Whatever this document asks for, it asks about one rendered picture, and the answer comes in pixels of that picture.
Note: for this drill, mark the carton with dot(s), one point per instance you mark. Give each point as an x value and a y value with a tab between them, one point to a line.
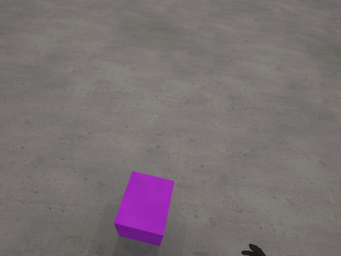
143	212

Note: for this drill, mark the robot right hand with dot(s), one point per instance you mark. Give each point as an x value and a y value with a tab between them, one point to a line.
256	251

